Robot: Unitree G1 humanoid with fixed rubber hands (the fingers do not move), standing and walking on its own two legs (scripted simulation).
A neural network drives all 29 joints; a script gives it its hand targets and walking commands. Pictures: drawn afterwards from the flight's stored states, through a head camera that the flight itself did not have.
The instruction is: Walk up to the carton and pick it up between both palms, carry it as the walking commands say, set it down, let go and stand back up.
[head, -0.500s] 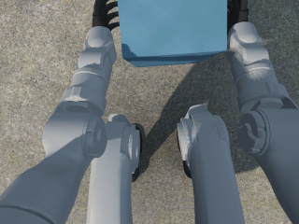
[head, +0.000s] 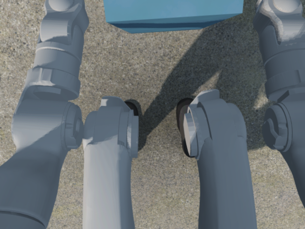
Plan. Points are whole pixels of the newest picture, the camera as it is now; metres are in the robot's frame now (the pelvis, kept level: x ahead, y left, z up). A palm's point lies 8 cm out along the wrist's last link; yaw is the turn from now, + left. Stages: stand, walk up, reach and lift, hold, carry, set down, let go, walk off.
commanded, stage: set down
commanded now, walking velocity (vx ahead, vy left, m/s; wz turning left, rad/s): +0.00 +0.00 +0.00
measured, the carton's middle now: out of the picture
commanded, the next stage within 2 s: let go in 1.26 s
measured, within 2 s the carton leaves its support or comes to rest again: neither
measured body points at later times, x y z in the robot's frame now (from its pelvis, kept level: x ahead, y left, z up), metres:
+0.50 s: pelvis +0.00 +0.01 +0.11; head +0.31 +0.00 +0.44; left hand +0.55 +0.15 +0.01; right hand +0.52 -0.21 +0.00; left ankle +0.12 +0.12 -0.34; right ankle +0.11 -0.10 -0.34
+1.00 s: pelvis +0.05 +0.00 +0.25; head +0.36 -0.03 +0.58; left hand +0.54 +0.15 +0.13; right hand +0.53 -0.23 +0.13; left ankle +0.12 +0.12 -0.34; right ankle +0.11 -0.10 -0.34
